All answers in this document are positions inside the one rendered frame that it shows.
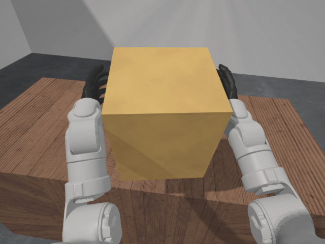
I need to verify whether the right robot hand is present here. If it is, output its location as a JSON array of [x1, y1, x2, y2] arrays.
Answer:
[[216, 64, 238, 100]]

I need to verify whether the robot left upper arm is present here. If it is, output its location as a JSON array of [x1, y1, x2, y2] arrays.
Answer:
[[51, 202, 122, 244]]

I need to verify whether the carton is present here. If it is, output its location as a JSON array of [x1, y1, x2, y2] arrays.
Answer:
[[101, 47, 233, 181]]

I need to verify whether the robot right forearm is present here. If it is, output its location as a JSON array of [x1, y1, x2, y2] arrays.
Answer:
[[224, 99, 315, 232]]

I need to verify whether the robot right upper arm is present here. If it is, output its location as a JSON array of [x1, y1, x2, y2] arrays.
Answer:
[[248, 193, 325, 244]]

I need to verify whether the robot left forearm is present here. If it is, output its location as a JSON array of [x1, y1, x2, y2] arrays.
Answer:
[[62, 98, 111, 241]]

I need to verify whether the pedestal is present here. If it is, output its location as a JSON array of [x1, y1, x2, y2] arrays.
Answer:
[[0, 77, 325, 244]]

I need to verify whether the left robot hand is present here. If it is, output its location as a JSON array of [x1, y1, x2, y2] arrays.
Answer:
[[81, 64, 110, 105]]

